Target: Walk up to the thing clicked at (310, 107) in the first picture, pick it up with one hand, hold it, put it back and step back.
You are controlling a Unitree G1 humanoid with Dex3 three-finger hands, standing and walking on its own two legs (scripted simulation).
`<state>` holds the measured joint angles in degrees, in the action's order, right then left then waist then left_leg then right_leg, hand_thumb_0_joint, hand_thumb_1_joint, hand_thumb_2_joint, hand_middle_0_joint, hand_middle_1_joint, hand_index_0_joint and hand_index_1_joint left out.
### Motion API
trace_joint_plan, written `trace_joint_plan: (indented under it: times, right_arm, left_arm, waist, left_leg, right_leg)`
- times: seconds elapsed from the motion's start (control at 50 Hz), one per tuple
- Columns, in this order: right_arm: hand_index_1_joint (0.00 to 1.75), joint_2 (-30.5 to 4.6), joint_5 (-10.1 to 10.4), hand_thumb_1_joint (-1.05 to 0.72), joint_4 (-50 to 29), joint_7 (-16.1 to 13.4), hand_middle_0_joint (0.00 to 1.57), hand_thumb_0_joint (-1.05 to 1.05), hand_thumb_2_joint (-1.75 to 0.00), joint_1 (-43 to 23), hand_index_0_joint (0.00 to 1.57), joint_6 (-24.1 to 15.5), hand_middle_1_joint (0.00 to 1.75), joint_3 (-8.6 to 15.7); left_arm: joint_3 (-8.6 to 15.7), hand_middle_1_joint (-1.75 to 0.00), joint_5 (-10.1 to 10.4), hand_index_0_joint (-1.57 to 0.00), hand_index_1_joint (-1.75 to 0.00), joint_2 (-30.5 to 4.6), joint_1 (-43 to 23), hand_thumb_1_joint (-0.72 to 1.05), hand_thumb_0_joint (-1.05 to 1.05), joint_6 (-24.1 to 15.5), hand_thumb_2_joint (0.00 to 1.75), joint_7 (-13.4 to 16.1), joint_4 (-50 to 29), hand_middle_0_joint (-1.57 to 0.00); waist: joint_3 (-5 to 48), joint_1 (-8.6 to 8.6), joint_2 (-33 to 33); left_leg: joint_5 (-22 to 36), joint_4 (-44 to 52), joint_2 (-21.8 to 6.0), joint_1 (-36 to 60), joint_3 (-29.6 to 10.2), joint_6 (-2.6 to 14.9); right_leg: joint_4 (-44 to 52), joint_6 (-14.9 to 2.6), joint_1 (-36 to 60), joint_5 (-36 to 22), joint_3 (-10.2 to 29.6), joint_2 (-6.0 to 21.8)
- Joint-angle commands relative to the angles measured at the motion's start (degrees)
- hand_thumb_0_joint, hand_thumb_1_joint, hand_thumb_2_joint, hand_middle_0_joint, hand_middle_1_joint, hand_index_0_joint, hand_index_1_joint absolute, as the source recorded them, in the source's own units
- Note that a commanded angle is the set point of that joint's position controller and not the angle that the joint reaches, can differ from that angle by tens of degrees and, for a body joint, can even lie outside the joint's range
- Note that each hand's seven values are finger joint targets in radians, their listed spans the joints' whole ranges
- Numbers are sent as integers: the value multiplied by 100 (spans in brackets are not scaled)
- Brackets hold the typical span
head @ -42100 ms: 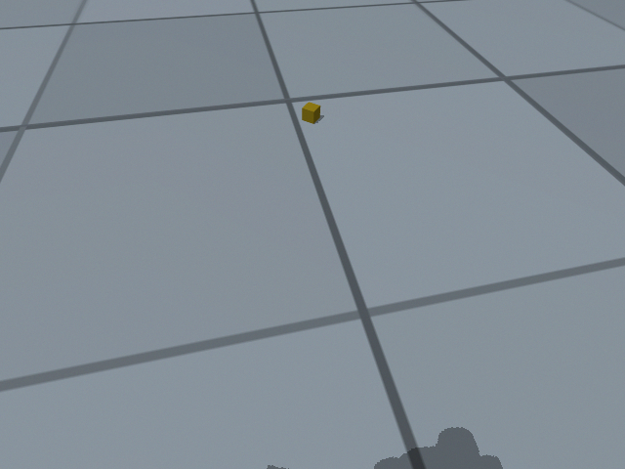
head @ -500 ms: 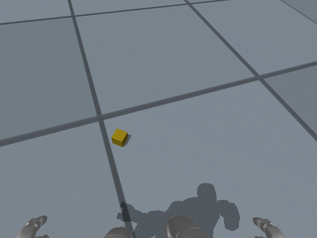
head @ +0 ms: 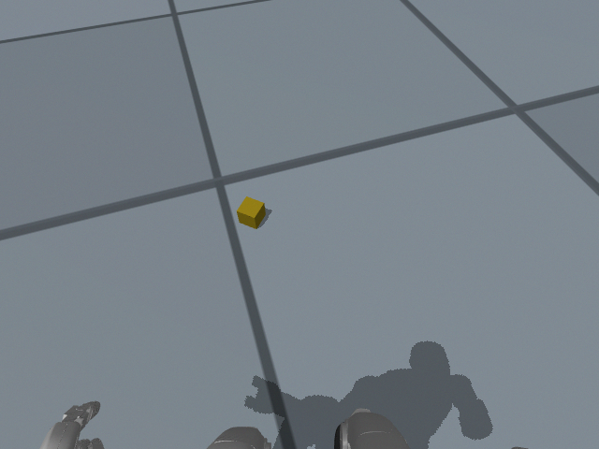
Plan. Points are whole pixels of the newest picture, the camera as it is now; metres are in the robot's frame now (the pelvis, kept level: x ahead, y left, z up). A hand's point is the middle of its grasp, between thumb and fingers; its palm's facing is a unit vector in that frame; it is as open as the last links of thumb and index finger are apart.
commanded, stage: step back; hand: left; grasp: from above
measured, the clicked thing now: (251, 212) +0.95 +0.18 -0.71
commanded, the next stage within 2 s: stand in 1.26 s
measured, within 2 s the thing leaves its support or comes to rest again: neither
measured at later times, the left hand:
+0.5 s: hand out of the picture -0.08 +0.26 -0.14, palm faces -0.05 -0.92 -0.39, open 7.4 cm
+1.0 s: hand out of the picture -0.02 +0.28 -0.14, palm faces -0.01 -0.93 -0.36, open 7.4 cm
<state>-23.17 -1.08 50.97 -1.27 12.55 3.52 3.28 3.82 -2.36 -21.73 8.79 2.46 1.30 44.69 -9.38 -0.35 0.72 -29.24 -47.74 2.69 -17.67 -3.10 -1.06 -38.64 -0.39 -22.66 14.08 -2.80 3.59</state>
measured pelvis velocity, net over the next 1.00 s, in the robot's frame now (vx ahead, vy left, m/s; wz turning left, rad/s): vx -0.11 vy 0.02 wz -0.03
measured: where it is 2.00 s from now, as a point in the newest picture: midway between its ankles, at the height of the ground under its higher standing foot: outside the picture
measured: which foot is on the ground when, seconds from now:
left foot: up 0.00-0.02, down 0.04-1.00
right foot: down 0.00-0.06, up 0.08-0.32, down 0.34-1.00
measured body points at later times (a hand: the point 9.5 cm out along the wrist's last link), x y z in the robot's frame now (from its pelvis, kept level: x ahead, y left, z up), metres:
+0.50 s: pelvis -0.13 +0.00 +0.01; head -0.13 -0.02 +0.46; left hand -0.08 +0.31 -0.11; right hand -0.06 -0.33 -0.11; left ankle -0.07 +0.13 -0.70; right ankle -0.16 -0.13 -0.72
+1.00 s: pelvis -0.11 +0.02 +0.01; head -0.10 +0.03 +0.46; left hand -0.02 +0.33 -0.12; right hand -0.05 -0.29 -0.11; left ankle -0.08 +0.12 -0.72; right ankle -0.15 -0.12 -0.72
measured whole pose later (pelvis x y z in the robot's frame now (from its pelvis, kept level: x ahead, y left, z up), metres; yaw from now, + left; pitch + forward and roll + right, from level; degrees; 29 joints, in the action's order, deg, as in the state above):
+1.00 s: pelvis -0.11 +0.02 +0.01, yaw -2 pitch -2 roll +0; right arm -20.3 -1.6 59.3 0.6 11.1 -1.8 3.3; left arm 2.7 -1.2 -21.3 8.6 -0.9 -0.4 58.8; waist -2.7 -0.7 -0.6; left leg -15.6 -33.7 1.9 -15.4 -0.6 1.6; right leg -35.3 -0.1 -10.5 22.5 -1.1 2.5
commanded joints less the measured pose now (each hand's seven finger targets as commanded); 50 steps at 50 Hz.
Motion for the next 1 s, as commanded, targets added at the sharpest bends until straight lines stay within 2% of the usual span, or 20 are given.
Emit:
trace_joint_plan:
  times: [0.0, 0.02, 0.04, 0.06, 0.12, 0.22, 0.3, 0.32, 0.36, 0.38, 0.42, 0.56, 0.64, 0.74, 0.78, 0.82, 0.9, 0.92, 0.94, 0.98]
  right_arm:
    - [30, -1006, -82, -90, -209, -26, 20, 0, -90, 515, 20, -235, 30, 329]
    - [30, -1374, -167, -90, -282, -22, 20, 0, -90, 348, 20, -242, 30, 410]
    - [30, -2108, -81, -90, -473, 58, 20, 0, -90, -124, 20, -203, 30, 496]
    - [30, -2069, -125, -90, -536, 43, 20, 0, -90, -233, 20, -252, 30, 519]
    - [30, -1384, -137, -90, -580, -62, 20, 0, -90, -833, 20, -286, 30, 261]
    - [30, -1300, -152, -90, -452, -8, 20, 0, -90, -447, 20, -356, 30, 353]
    - [30, -1375, -163, -90, -364, 83, 20, 0, -90, -541, 20, -224, 30, 347]
    - [30, -1049, -130, -90, -344, 90, 20, 0, -90, -426, 20, -216, 30, 254]
    - [30, -962, -87, -90, -505, 45, 20, 0, -90, -938, 20, -253, 30, 240]
    - [30, -1129, -40, -90, -360, 70, 20, 0, -90, -887, 20, -275, 30, 300]
    - [30, -914, 23, -90, -162, 129, 20, 0, -90, -654, 20, -370, 30, 218]
    - [30, -840, -77, -90, 184, 151, 20, 0, -90, -251, 20, -571, 30, 252]
    - [30, -1477, -90, -90, 211, 163, 20, 0, -90, -258, 20, -627, 30, 355]
    - [30, -914, -5, -90, 202, 162, 20, 0, -90, -711, 20, -551, 30, 155]
    - [30, -797, 4, -90, 144, 159, 20, 0, -90, -774, 20, -507, 30, 158]
    - [30, -889, -54, -90, 262, 118, 20, 0, -90, -481, 20, -526, 30, 194]
    - [30, -701, -54, -90, 531, 140, 20, 0, -90, 16, 20, -684, 30, 204]
    - [30, -919, -103, -90, 527, 123, 20, 0, -90, -29, 20, -722, 30, 276]
    - [30, -1155, -85, -90, 495, 125, 20, 0, -90, -93, 20, -736, 30, 309]
    - [30, -1317, -44, -90, 485, 129, 20, 0, -90, -245, 20, -703, 30, 331]
  left_arm:
    - [314, -30, 110, -20, -30, -1302, -160, 90, 0, 26, 90, 77, -437, -20]
    - [245, -30, 126, -20, -30, -1038, 74, 90, 0, 39, 90, 53, -438, -20]
    - [312, -30, 192, -20, -30, -1191, -367, 90, 0, 19, 90, 108, -534, -20]
    - [403, -30, 85, -20, -30, -1332, -616, 90, 0, 37, 90, 146, -452, -20]
    - [384, -30, 217, -20, -30, -1183, -23, 90, 0, 96, 90, 96, -84, -20]
    - [310, -30, 102, -20, -30, -1096, 63, 90, 0, -121, 90, -93, 59, -20]
    - [322, -30, 62, -20, -30, -1005, 642, 90, 0, -347, 90, -83, 689, -20]
    - [400, -30, 2, -20, -30, -1209, 820, 90, 0, -400, 90, -60, 828, -20]
    - [553, -30, -85, -20, -30, -2126, 285, 90, 0, -430, 90, -39, 542, -20]
    - [490, -30, -53, -20, -30, -1895, -180, 90, 0, -466, 90, -43, 420, -20]
    - [352, -30, -10, -20, -30, -1452, -301, 90, 0, -548, 90, -18, 468, -20]
    - [256, -30, 28, -20, -30, -1359, -82, 90, 0, -421, 90, -127, 577, -20]
    - [191, -30, 155, -20, -30, -1139, -26, 90, 0, -383, 90, -136, 763, -20]
    - [208, -30, 109, -20, -30, -1030, 389, 90, 0, -530, 90, -95, 1166, -20]
    - [314, -30, 48, -20, -30, -1574, 502, 90, 0, -552, 90, -73, 1205, -20]
    - [357, -30, 30, -20, -30, -1751, -69, 90, 0, -556, 90, -61, 992, -20]
    - [180, -30, 102, -20, -30, -1265, -585, 90, 0, -532, 90, -81, 891, -20]
    - [111, -30, 141, -20, -30, -1062, -466, 90, 0, -501, 90, -101, 879, -20]
    - [105, -30, 187, -20, -30, -968, -491, 90, 0, -472, 90, -112, 889, -20]
    - [117, -30, 187, -20, -30, -1042, -443, 90, 0, -445, 90, -88, 1015, -20]
  waist:
    - [1355, 102, -688]
    - [1308, -34, 324]
    - [1204, 169, 1487]
    - [961, 298, 1141]
    - [783, -232, 387]
    - [1000, 161, 868]
    - [936, -65, 851]
    - [938, -109, 266]
    - [398, -352, -1180]
    - [-21, -118, -718]
    - [162, 25, -464]
    - [592, 38, -841]
    - [770, -15, 521]
    - [883, -319, 672]
    - [694, -325, -239]
    - [356, -112, -608]
    - [762, 224, -557]
    - [937, 137, -56]
    - [972, 52, 423]
    - [892, 22, 457]
  left_leg:
    - [1623, 2526, -225, 735, 193, 256]
    - [1925, 2834, -1264, 1187, -1287, 612]
    - [2831, 2940, -2456, 273, -2505, 1585]
    - [2978, 2983, -2730, -423, -2856, 1941]
    - [3610, 2457, -1836, -248, -1133, 1389]
    - [681, 2589, -1644, 927, -1119, 1335]
    - [266, 2084, -1365, -124, -556, 1012]
    - [49, 1394, -1110, -805, -355, 706]
    - [-346, 4, -388, -1180, -462, 76]
    - [-15, -296, -487, -718, -694, 61]
    - [538, -17, -263, -835, -455, 84]
    - [1129, 2384, -67, 866, 236, 154]
    - [-935, 3385, -1817, 359, -2374, 1291]
    - [1296, 2489, -1045, -443, -1008, 515]
    - [372, 1398, -249, -1181, -350, 198]
    - [173, 543, -302, -1101, -30, 145]
    - [1947, 2374, -439, 626, -95, 244]
    - [2755, 2582, -929, 1009, -882, 459]
    - [2437, 2828, -1485, 968, -1781, 887]
    - [2177, 2876, -1928, 926, -2131, 1459]
  right_leg:
    - [162, -573, 766, -1345, 1180, 888]
    - [-622, -278, -260, -122, 802, 317]
    - [-1856, -28, -451, 2209, 263, -620]
    - [-2830, -20, -168, 2366, 1057, -596]
    - [-3767, -106, -334, 1512, 1354, -849]
    - [-1143, 136, -286, 1539, 851, -468]
    - [1826, -182, 1617, 741, 130, -650]
    - [1945, -267, 2162, 784, 865, -384]
    - [2770, -1370, 82, 3580, 3973, 1837]
    - [2725, -1319, -534, 3617, 3581, 1698]
    - [2275, -889, 383, 1912, 2307, 926]
    - [1451, -629, 378, 557, 1310, 668]
    - [-247, -161, 309, 1581, 309, -260]
    - [1593, -251, 1984, 343, 482, -143]
    - [2161, -663, 2052, 1669, 1885, 663]
    - [2418, -1250, 1423, 1883, 2487, 1627]
    - [1219, -593, 915, -1044, 842, 781]
    - [519, -262, 648, -1251, 383, 297]
    - [5, -65, 431, 195, 54, -221]
    - [-136, -169, 339, 1619, 239, -287]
